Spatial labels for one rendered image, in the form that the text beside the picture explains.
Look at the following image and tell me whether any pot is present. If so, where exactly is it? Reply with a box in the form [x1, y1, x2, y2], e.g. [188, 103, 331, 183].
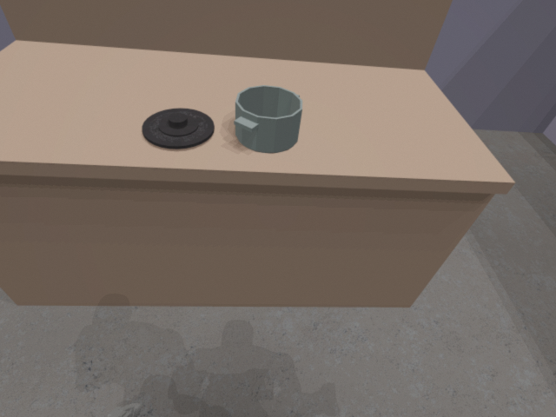
[234, 85, 302, 153]

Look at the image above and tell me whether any knob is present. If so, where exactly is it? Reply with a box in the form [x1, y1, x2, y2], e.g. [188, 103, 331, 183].
[169, 113, 188, 127]

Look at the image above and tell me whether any lid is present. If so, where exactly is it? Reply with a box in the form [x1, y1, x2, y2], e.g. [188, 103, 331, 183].
[142, 109, 215, 149]

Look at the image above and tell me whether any table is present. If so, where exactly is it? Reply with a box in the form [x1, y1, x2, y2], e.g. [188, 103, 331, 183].
[0, 0, 515, 308]

